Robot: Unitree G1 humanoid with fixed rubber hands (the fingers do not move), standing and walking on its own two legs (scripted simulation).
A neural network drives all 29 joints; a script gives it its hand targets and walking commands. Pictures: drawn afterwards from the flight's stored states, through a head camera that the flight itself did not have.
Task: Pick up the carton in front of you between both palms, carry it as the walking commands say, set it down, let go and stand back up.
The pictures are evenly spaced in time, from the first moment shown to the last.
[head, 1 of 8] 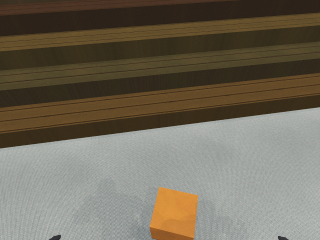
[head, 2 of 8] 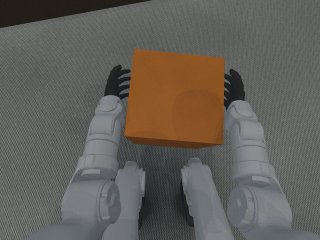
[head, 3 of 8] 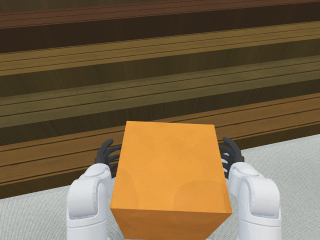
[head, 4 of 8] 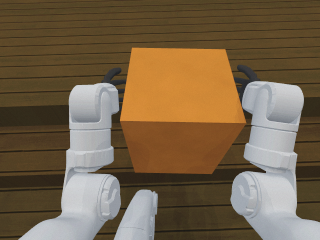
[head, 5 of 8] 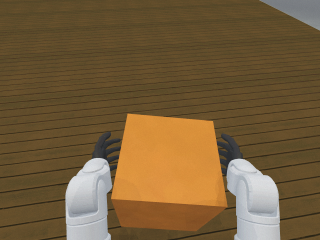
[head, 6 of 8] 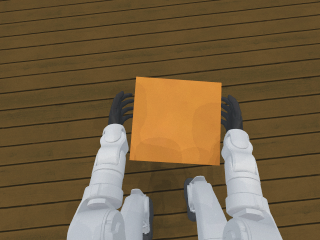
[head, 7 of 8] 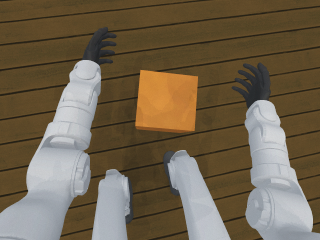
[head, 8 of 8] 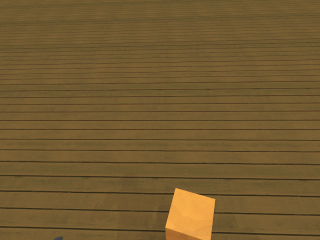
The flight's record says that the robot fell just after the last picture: no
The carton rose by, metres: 2.11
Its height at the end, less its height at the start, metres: +1.34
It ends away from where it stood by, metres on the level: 4.69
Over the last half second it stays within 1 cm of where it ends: yes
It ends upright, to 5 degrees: yes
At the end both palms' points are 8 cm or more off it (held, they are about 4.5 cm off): yes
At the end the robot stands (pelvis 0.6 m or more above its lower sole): yes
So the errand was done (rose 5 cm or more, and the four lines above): yes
